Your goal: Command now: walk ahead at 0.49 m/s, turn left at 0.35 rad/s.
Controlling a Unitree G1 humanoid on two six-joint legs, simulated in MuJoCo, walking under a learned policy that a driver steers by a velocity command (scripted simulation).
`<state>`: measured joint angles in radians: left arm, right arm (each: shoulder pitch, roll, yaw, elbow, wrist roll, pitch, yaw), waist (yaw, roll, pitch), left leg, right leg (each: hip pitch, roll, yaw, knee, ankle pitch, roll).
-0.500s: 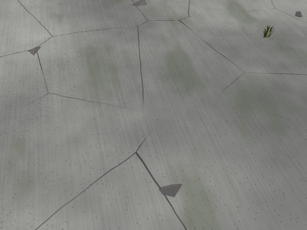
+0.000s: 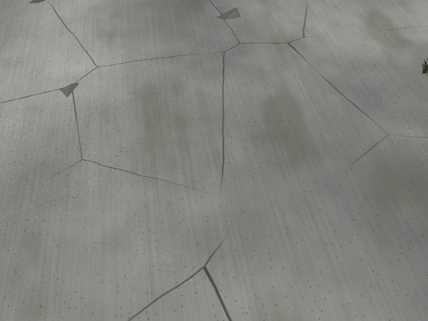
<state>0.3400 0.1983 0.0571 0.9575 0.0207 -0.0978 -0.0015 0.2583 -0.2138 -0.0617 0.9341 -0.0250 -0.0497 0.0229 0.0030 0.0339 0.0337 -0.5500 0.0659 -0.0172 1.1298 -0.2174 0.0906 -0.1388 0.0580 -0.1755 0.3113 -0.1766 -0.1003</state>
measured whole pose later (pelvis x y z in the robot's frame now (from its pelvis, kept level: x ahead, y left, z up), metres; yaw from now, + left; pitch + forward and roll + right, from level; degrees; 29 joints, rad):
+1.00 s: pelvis +0.57 +0.10 -0.01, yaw +34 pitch +1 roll +0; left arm 0.15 0.25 0.03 0.74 0.04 -0.06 0.01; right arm 0.34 -0.31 -0.08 0.83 -0.02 -0.04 0.01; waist -0.05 0.04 0.05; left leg -0.34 -0.07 -0.06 1.16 -0.37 0.08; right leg -0.34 0.00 -0.07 0.51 -0.18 -0.03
